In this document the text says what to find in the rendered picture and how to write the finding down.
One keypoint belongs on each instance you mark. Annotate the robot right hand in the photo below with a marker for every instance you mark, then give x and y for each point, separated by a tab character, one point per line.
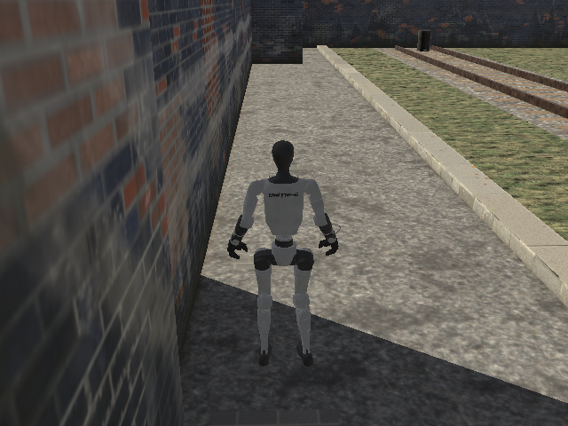
334	246

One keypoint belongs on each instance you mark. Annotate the left robot forearm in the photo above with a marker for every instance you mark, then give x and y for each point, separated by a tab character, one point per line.
238	233

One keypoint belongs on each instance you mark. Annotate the left robot upper arm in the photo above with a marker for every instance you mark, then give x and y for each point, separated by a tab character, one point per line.
254	189

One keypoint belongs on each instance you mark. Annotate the robot right shin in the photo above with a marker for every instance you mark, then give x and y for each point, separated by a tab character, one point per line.
303	318

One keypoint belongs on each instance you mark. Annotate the robot left thigh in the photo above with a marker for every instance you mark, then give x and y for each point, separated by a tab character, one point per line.
263	269

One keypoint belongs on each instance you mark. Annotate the robot left hand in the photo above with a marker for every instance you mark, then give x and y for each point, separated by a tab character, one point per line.
232	247

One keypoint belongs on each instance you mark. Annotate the right robot upper arm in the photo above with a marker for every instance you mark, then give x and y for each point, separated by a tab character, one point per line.
311	187

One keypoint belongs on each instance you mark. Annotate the right robot forearm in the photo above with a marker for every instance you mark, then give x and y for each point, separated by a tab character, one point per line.
328	231

